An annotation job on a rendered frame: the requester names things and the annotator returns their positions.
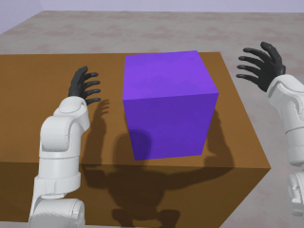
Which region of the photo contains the robot right upper arm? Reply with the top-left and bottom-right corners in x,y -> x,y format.
286,172 -> 304,219

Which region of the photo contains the right robot hand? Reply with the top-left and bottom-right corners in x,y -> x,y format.
236,42 -> 286,92

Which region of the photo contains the robot left forearm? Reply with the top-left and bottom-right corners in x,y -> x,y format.
28,96 -> 90,228

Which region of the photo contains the carton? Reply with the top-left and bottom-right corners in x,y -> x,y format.
123,50 -> 219,161

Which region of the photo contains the pedestal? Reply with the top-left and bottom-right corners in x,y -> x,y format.
0,51 -> 271,228

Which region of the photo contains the robot right forearm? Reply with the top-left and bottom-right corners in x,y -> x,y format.
266,74 -> 304,171

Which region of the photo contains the robot left upper arm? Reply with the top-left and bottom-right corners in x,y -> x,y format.
29,199 -> 86,228

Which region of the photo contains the left robot hand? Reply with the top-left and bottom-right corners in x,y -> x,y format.
68,66 -> 101,106

